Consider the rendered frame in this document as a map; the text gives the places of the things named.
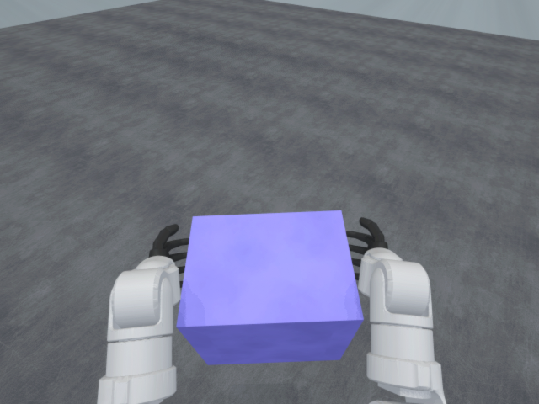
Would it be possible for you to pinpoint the carton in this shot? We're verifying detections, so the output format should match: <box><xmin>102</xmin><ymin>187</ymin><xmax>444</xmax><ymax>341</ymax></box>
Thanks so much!
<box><xmin>176</xmin><ymin>210</ymin><xmax>364</xmax><ymax>365</ymax></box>

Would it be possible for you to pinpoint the left robot forearm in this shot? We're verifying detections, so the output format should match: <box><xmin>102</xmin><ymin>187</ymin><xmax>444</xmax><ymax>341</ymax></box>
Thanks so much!
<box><xmin>97</xmin><ymin>256</ymin><xmax>181</xmax><ymax>404</ymax></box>

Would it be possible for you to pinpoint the right robot forearm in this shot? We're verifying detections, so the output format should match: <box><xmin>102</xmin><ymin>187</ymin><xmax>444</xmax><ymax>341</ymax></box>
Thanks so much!
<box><xmin>358</xmin><ymin>247</ymin><xmax>446</xmax><ymax>404</ymax></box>

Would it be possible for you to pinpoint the left robot hand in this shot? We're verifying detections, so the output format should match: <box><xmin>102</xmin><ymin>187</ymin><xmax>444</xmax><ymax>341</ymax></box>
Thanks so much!
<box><xmin>149</xmin><ymin>224</ymin><xmax>189</xmax><ymax>288</ymax></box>

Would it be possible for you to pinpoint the right robot hand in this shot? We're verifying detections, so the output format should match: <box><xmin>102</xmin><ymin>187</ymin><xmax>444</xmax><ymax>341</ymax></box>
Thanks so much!
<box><xmin>346</xmin><ymin>217</ymin><xmax>388</xmax><ymax>280</ymax></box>

